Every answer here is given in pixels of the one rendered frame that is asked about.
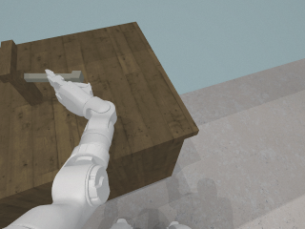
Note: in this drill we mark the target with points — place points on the left robot forearm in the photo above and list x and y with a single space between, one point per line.
96 139

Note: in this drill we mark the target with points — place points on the counter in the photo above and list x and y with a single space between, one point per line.
38 133

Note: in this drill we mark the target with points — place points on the left robot upper arm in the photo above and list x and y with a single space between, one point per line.
77 191

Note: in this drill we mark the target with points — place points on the tap lever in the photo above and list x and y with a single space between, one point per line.
74 77

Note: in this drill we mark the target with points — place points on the robot left shin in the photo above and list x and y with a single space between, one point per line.
121 221

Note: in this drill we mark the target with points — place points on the robot left hand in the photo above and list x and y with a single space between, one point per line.
73 95

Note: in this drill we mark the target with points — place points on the robot right shin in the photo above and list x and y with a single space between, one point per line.
173 223

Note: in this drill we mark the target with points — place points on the robot shin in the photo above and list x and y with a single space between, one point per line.
121 221
173 223

